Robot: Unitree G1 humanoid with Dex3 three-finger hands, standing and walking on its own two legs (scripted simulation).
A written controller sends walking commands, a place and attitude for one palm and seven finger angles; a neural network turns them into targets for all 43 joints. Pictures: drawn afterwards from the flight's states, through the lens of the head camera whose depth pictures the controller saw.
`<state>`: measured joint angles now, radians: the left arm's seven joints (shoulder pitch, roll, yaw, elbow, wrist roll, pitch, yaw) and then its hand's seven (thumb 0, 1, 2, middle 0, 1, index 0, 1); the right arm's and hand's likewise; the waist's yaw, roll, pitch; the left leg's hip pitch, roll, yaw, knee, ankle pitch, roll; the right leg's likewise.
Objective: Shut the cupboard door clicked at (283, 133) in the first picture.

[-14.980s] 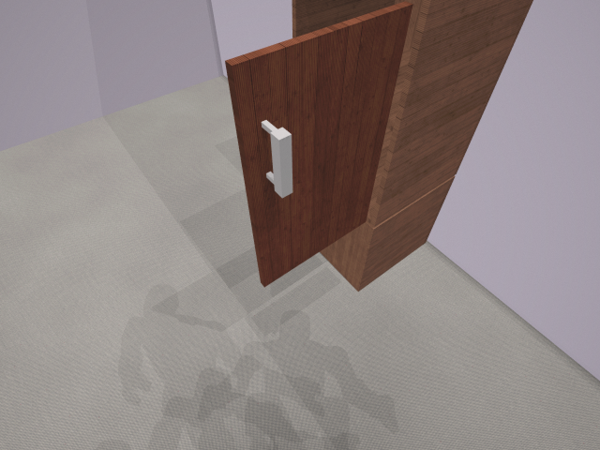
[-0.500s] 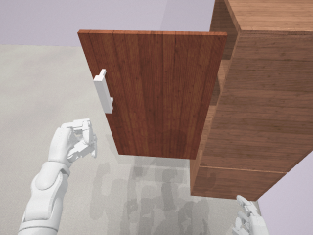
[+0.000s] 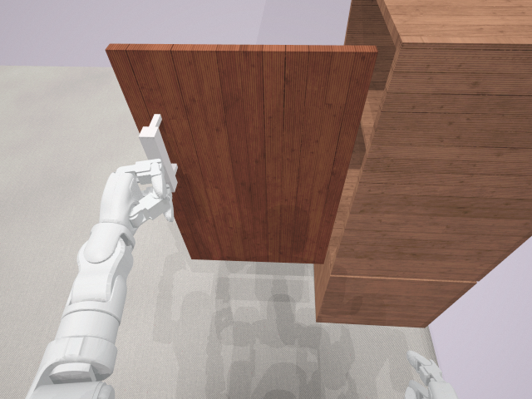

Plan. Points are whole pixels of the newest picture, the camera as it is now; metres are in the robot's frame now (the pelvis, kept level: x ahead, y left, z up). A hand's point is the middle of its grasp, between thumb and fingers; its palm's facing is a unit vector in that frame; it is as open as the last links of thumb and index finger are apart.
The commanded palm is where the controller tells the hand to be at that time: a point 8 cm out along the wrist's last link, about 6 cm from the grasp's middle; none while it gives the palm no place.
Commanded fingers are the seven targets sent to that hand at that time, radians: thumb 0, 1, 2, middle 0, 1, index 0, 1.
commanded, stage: bring the fist close to the handle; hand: left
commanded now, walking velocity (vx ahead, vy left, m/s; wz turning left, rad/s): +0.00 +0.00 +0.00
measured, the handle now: (163, 153) +0.48 +0.20 +0.10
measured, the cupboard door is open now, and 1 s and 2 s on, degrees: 91 86 70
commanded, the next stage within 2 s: push the door shut along its arc in 0.48 s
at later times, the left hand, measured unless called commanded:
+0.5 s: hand (163, 190) +0.39 +0.18 +0.10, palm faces +0.01 -1.00 -0.03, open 3.1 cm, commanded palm +0.37 +0.22 +0.10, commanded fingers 0.00 0.90 0.90 -1.30 -1.50 -1.30 -1.50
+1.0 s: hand (173, 173) +0.43 +0.17 +0.10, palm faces -0.09 -1.00 -0.03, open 3.1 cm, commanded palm +0.42 +0.21 +0.10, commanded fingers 0.00 0.90 0.90 -1.30 -1.50 -1.30 -1.50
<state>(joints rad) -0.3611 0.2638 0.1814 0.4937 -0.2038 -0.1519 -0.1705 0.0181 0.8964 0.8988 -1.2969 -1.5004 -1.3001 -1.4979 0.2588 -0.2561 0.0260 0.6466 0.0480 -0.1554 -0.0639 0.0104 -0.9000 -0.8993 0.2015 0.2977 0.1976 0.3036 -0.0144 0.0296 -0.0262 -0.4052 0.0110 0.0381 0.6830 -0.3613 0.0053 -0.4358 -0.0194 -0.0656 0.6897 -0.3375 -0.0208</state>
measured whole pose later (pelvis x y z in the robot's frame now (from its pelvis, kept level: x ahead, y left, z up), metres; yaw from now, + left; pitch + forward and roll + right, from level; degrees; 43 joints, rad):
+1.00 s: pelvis -0.01 +0.01 -0.01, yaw +0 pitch +8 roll +0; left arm -0.73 0.35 0.21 0.99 -0.18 -0.29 -0.26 0.02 0.89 0.91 -1.30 -1.50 -1.32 -1.50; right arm 0.32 -0.27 0.02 0.68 0.04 -0.09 -0.06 0.01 -0.90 -0.90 0.20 0.30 0.20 0.30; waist -0.06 0.02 -0.04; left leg -0.52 0.01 0.04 0.74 -0.36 0.02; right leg -0.54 -0.03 -0.06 0.72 -0.33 -0.01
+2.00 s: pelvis +0.00 +0.01 -0.03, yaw -2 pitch +20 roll -2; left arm -1.21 0.56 0.30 1.33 -0.09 -0.23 -0.45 0.00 0.87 0.91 -1.29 -1.50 -1.30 -1.50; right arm 0.41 -0.30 0.03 0.68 0.00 -0.05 -0.06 0.00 -0.90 -0.90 0.20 0.30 0.20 0.30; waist -0.24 0.05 -0.05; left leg -0.80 0.04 0.04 0.88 -0.42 0.02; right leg -0.81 0.00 -0.06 0.82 -0.35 -0.01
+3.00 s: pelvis +0.01 +0.01 -0.02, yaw -3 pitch +21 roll -2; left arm -1.19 0.36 0.37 1.29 0.03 -0.28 0.10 0.02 0.90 0.91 -1.29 -1.50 -1.30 -1.50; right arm 0.54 -0.24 0.01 0.68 -0.07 -0.01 0.08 0.00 -0.90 -0.90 0.20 0.30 0.20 0.30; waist -0.24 0.08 -0.09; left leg -0.79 0.05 0.05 0.84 -0.42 0.02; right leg -0.80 0.02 -0.05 0.77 -0.34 -0.01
